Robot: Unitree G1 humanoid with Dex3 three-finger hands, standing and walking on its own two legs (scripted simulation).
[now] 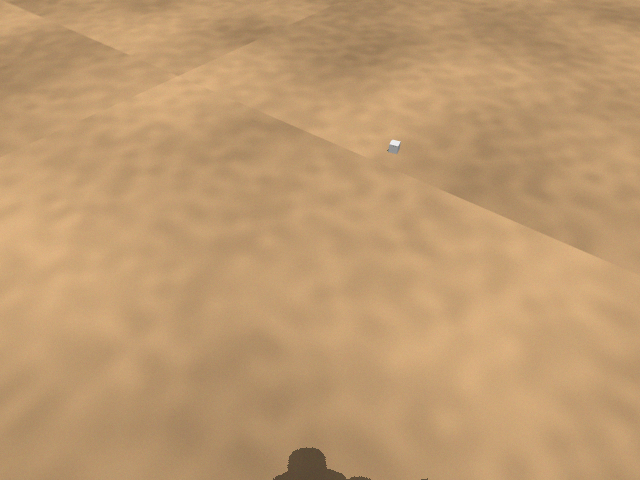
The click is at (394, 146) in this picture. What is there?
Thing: cube
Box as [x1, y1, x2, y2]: [388, 140, 400, 153]
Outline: 391,140 388,151 396,153 399,148 400,141
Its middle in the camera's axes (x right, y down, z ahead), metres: +0.41 -0.55 +2.11
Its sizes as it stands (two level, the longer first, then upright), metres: 0.050 0.050 0.050
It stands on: the floor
